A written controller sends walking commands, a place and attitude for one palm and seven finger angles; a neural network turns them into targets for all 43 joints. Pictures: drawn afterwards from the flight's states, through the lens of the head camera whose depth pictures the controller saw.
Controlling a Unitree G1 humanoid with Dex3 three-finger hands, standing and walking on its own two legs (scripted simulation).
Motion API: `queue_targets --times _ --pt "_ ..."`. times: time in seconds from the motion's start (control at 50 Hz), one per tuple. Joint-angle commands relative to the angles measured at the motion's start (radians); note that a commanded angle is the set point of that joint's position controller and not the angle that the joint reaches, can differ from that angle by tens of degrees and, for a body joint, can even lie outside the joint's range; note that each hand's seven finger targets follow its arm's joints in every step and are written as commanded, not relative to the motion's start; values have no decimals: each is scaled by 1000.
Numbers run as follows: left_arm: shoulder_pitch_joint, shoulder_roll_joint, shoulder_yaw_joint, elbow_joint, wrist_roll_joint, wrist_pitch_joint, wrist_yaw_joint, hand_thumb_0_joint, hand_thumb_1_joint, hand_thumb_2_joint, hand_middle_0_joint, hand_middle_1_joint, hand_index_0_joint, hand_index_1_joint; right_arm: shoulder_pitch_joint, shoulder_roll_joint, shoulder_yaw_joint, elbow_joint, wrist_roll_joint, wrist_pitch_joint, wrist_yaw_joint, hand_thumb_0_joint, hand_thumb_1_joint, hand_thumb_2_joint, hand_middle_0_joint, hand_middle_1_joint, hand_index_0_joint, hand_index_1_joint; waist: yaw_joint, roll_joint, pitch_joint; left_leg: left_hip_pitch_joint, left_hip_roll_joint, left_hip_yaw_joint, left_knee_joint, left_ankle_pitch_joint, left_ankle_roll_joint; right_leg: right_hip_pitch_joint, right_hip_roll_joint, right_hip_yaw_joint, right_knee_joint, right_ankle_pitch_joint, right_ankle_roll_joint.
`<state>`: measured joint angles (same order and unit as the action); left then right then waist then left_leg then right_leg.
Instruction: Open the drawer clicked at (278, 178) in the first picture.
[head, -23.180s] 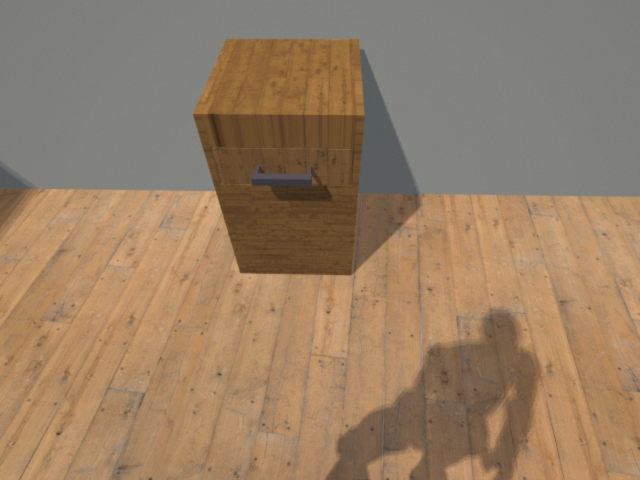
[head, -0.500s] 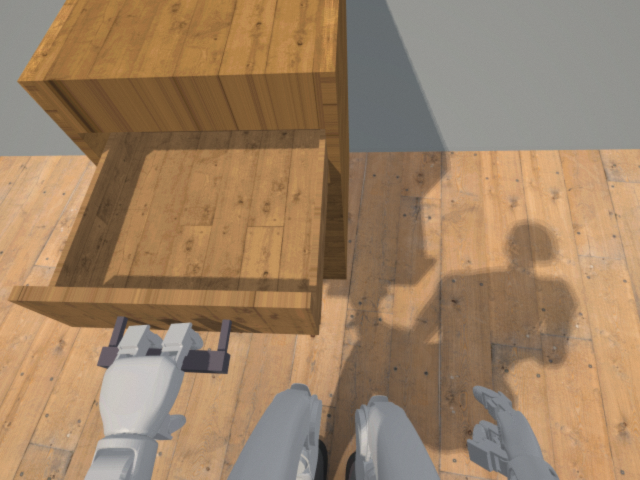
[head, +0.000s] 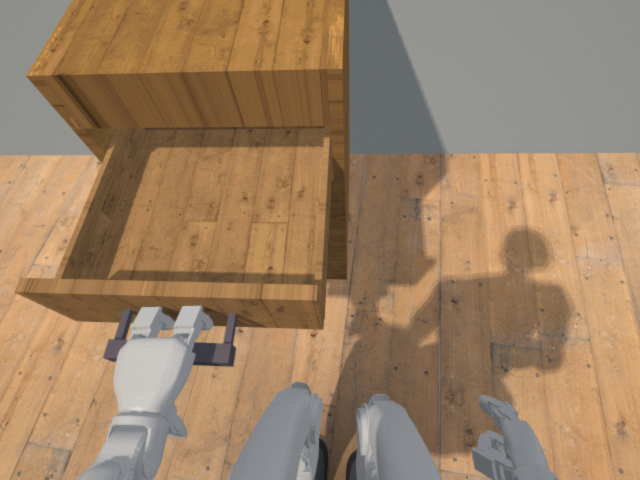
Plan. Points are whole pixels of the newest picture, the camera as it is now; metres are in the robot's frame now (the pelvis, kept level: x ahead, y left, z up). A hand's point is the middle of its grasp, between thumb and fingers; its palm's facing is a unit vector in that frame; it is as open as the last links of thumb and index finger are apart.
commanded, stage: lift the hand off the handle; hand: left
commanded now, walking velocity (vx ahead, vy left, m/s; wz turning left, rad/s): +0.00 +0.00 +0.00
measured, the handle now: (174, 335) +0.29 +0.23 -0.06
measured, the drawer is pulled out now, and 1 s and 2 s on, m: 0.28 0.28 0.28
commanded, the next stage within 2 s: none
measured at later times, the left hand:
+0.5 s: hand (163, 367) +0.25 +0.23 -0.04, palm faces -0.10 -0.09 -0.99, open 13.4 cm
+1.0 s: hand (147, 360) +0.25 +0.23 +0.00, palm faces -0.07 -0.12 -0.99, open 13.6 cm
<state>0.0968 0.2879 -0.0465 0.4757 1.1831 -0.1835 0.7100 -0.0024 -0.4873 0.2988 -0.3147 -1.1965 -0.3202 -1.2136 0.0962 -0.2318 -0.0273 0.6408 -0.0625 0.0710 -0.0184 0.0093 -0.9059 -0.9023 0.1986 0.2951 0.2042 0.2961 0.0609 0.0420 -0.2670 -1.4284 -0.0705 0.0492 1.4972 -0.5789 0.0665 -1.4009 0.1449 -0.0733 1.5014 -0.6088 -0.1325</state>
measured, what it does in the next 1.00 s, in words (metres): rises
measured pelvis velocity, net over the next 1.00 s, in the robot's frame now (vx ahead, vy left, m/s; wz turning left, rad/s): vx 0.03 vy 0.03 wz -0.02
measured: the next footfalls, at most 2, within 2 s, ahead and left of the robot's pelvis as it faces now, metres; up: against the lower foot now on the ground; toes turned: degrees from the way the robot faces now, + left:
none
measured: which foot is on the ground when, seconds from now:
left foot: down 0.00-1.00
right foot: down 0.00-1.00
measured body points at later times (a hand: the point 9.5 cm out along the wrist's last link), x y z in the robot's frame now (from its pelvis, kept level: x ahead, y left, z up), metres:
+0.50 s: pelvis +0.01 +0.02 +0.04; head +0.12 +0.00 +0.47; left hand +0.25 +0.23 +0.01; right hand +0.19 -0.22 -0.09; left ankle +0.05 +0.08 -0.56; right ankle +0.03 -0.05 -0.56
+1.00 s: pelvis +0.03 +0.03 +0.06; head +0.11 +0.02 +0.50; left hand +0.25 +0.24 +0.05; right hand +0.22 -0.19 -0.05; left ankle +0.05 +0.08 -0.56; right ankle +0.03 -0.05 -0.56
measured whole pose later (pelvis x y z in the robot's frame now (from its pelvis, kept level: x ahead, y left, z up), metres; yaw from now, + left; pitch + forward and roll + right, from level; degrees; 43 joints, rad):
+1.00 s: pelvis +0.03 +0.03 +0.06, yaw -1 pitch +23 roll -2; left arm 0.25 0.25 -0.14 0.31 1.15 -0.06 0.63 0.00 -0.49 0.30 -0.31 -1.20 -0.36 -1.22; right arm 0.13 -0.22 -0.01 0.54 -0.04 0.14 0.00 0.01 -0.90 -0.90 0.20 0.30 0.21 0.30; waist 0.05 0.07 -0.26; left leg -1.12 -0.09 0.04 1.26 -0.54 0.11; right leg -1.07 0.14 -0.03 1.23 -0.56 -0.08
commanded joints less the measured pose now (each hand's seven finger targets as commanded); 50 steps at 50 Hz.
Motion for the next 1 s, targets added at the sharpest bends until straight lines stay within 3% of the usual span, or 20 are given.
queue_targets --times 0.0,0.08,0.1,0.12,0.18,0.26,0.3,0.38,0.46,0.5,0.6,0.72,0.82,0.9,0.92,0.98 --pt "-133 177 103 -170 -32 23 35 0 -500 300 -300 -1200 -300 -1200 -9 -101 -40 -124 2 -37 -5 0 -900 -900 200 300 200 300 -30 -60 -361 224 31 -101 -131 124 -3 323 -80 251 -306 179 78" --pt "-141 167 86 -214 -42 42 39 0 -500 300 -300 -1200 -300 -1200 -9 -98 -42 -134 10 -33 -7 0 -900 -900 200 300 200 300 -33 -41 -368 285 31 -100 -167 138 -4 332 -76 230 -325 177 81" --pt "-142 192 109 -232 -43 45 41 0 -500 300 -300 -1200 -300 -1200 -6 -102 -41 -137 10 -32 -10 0 -900 -900 200 300 200 300 -24 -38 -391 300 33 -103 -174 160 -2 344 -70 222 -316 186 75" --pt "-123 180 95 -232 -40 50 40 0 -500 300 -300 -1200 -300 -1200 -6 -98 -41 -139 10 -29 -11 0 -900 -900 200 300 200 300 -22 -25 -399 313 31 -99 -181 167 -3 348 -71 216 -317 191 77" --pt "-123 158 68 -251 -48 59 35 0 -500 300 -300 -1200 -300 -1200 -8 -99 -41 -144 14 -29 -15 0 -900 -900 200 300 200 300 -39 -48 -373 347 35 -104 -203 167 -2 349 -69 209 -341 195 80" --pt "-66 163 71 -264 -46 63 31 0 -500 300 -300 -1200 -300 -1200 -10 -98 -37 -153 14 -25 -18 0 -900 -900 200 300 200 300 -25 -23 -369 393 35 -106 -236 198 -5 362 -63 197 -348 213 71" --pt "-74 148 53 -257 -49 69 24 0 -500 300 -300 -1200 -300 -1200 -16 -98 -31 -155 13 -27 -17 0 -900 -900 200 300 200 300 -40 -22 -332 395 39 -108 -245 195 -2 357 -65 185 -361 207 69" --pt "-37 133 44 -243 -45 72 19 0 -500 300 -300 -1200 -300 -1200 -15 -100 -35 -159 12 -23 -14 0 -900 -900 200 300 200 300 -36 -33 -305 412 36 -106 -262 195 -4 371 -63 188 -381 214 67" --pt "4 137 41 -277 -44 73 14 0 -500 300 -300 -1200 -300 -1200 -16 -102 -34 -172 11 -14 -8 0 -900 -900 200 300 200 300 -25 4 -326 465 34 -109 -289 239 -7 392 -60 179 -382 253 61" --pt "34 141 51 -299 -51 77 10 0 -500 300 -300 -1200 -300 -1200 -19 -104 -32 -186 8 -9 -7 0 -900 -900 200 300 200 300 -26 -8 -323 490 38 -116 -305 253 -6 401 -59 176 -391 263 58" --pt "12 110 11 -290 -40 96 1 0 -500 300 -300 -1200 -300 -1200 -22 -108 -29 -196 9 3 -3 0 -900 -900 200 300 200 300 -46 -15 -268 512 43 -127 -333 235 -6 377 -60 151 -415 221 57" --pt "43 92 -21 -357 -43 108 -11 0 -500 300 -300 -1200 -300 -1200 -18 -112 -34 -223 12 15 4 0 -900 -900 200 300 200 300 -33 13 -307 611 47 -134 -369 293 -17 387 -59 137 -421 248 56" --pt "71 76 -34 -329 -39 116 -26 0 -500 300 -300 -1200 -300 -1200 -18 -107 -26 -229 13 22 7 0 -900 -900 200 300 200 300 -45 -45 -259 591 46 -134 -380 274 -13 407 -60 129 -441 243 61" --pt "100 111 7 -342 -40 115 -23 0 -500 300 -300 -1200 -300 -1200 -19 -106 -24 -241 16 26 8 0 -900 -900 200 300 200 300 -23 -30 -247 600 43 -133 -397 288 -16 442 -56 146 -453 267 51" --pt "102 92 -16 -353 -39 115 -26 0 -500 300 -300 -1200 -300 -1200 -18 -104 -24 -243 16 28 11 0 -900 -900 200 300 200 300 -26 -14 -282 614 41 -126 -396 305 -16 457 -57 142 -448 280 54" --pt "108 94 -16 -382 -45 119 -28 0 -500 300 -300 -1200 -300 -1200 -18 -103 -26 -251 18 32 14 0 -900 -900 200 300 200 300 -28 -6 -260 639 40 -127 -409 319 -19 466 -56 140 -465 292 52"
